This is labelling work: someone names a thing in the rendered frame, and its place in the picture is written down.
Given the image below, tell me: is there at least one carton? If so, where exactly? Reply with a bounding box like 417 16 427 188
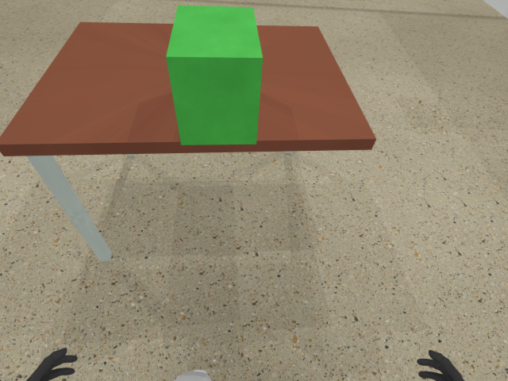
166 6 263 145

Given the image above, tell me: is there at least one right robot hand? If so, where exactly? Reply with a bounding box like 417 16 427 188
417 350 464 381

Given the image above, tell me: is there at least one left robot hand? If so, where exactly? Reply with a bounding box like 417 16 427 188
26 348 78 381

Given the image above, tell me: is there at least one table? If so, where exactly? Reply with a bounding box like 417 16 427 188
0 22 376 261

